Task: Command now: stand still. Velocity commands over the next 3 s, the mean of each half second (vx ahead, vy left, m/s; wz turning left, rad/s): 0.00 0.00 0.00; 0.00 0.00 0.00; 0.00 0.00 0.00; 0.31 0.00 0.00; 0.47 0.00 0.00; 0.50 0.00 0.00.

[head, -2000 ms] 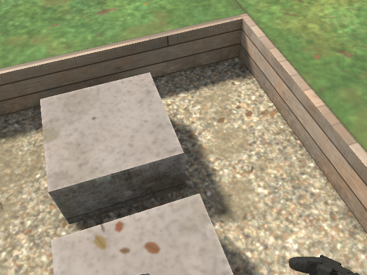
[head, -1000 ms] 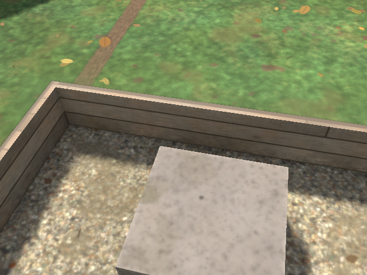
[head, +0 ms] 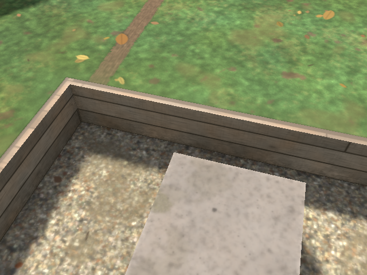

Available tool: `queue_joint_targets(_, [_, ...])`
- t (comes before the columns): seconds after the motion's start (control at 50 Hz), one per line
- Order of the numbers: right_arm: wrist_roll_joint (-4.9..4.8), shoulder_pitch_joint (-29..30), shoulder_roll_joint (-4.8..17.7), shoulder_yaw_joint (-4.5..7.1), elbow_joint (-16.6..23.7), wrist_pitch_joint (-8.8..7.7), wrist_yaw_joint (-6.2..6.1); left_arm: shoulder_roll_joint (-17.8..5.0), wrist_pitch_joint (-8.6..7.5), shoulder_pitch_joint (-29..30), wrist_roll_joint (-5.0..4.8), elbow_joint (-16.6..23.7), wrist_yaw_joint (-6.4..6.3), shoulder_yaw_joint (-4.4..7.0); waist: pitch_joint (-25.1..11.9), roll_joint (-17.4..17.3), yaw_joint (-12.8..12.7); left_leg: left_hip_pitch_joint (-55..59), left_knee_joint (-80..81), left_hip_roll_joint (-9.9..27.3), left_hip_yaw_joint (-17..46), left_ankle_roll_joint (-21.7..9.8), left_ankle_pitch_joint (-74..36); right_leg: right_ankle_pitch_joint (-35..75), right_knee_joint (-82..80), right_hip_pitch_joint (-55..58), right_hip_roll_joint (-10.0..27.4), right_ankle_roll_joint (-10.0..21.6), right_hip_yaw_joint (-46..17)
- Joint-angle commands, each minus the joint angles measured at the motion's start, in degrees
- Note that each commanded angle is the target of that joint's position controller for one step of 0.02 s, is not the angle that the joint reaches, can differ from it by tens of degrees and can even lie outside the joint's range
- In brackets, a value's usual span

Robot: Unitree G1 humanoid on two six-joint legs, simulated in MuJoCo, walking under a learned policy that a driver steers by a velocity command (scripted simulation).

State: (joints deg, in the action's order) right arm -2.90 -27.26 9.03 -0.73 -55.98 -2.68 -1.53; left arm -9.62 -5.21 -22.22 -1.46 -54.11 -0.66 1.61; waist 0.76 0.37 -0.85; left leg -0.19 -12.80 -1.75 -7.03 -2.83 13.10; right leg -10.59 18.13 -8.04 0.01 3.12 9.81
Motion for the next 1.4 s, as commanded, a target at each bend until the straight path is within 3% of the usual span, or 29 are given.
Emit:
queue_joint_targets(0.02, [-0.20,-7.5,4.4,0.66,-1.0,-0.44,-0.26,-4.6,-0.59,-5.4,-0.19,0.2,-0.19,0.83,4.3,-0.1,-0.1,-5.1,3.1,11.0,6.4,-1.5,-14.6,10.3,-4.2,2.7,10.9,2.4,-10.5])
queue_joint_targets(0.42, [-0.52,-10.0,2.9,-0.81,-6.4,-1.31,-0.12,-3.7,-1.11,-8.6,-0.60,-4.9,0.17,-0.04,6.4,-0.6,0.3,-5.1,5.4,11.8,6.7,-1.9,-11.7,7.7,-6.7,2.4,11.2,2.5,-11.7])
queue_joint_targets(1.12, [-0.97,-10.2,2.7,-1.26,-8.7,-1.15,-0.25,-4.1,-1.42,-9.5,-0.85,-7.3,0.34,-0.31,6.8,-0.6,0.4,-3.7,6.0,12.0,6.7,-1.7,-13.1,7.4,-6.6,1.4,11.3,2.6,-12.6])
queue_joint_targets(1.14, [4.60,0.1,1.3,-0.92,-3.9,0.89,-2.52,-5.8,0.71,1.6,1.88,-3.9,-1.23,-0.39,0.2,-3.7,1.5,2.5,3.1,8.2,6.5,-1.2,-20.0,13.8,-6.7,1.9,7.5,1.7,-11.0])
queue_joint_targets(1.16, [4.57,0.4,2.7,-0.32,-3.2,1.75,-3.66,-6.4,1.49,2.1,1.86,-3.6,-2.08,-0.22,-1.5,-2.5,1.9,3.7,2.8,8.6,6.5,-1.0,-22.1,15.9,-6.5,2.3,7.4,1.2,-9.8])
queue_joint_targets(1.2, [2.64,-2.0,3.4,0.13,-3.8,2.90,-4.93,-5.7,2.42,1.0,0.74,-4.5,-3.04,-0.60,-0.4,-1.2,2.0,2.9,2.2,8.8,6.2,-0.8,-22.9,17.4,-5.8,2.9,7.2,0.8,-8.8])
queue_joint_targets(1.24, [2.00,-3.9,3.6,0.59,-4.4,3.58,-5.69,-5.9,2.94,-0.1,0.19,-5.6,-3.74,-0.58,3.5,-0.6,2.1,0.3,2.9,8.5,6.2,-1.1,-20.8,15.9,-5.9,1.7,7.2,0.6,-8.4])
queue_joint_targets(1.4, [2.52,0.6,3.5,1.96,-3.5,4.58,-5.70,-8.0,4.42,5.6,0.83,-5.2,-3.49,0.03,5.7,-0.6,1.9,-4.5,3.6,8.4,7.0,-2.9,-12.2,7.1,-6.9,1.4,7.1,1.1,-9.1])
